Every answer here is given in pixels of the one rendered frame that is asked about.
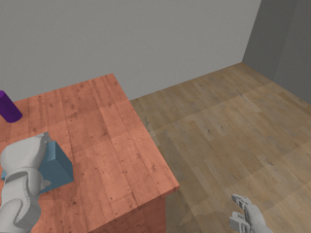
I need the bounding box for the robot left hand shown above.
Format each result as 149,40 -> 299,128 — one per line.
0,131 -> 52,190

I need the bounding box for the robot right hand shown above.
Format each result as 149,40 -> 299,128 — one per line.
229,194 -> 267,233

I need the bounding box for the left robot forearm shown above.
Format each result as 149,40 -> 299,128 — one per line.
0,167 -> 42,233

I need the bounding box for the right robot forearm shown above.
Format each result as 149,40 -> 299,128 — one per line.
249,223 -> 273,233

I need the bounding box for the sponge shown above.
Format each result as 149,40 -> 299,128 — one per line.
1,141 -> 74,194

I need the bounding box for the table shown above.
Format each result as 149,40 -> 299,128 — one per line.
0,73 -> 180,233

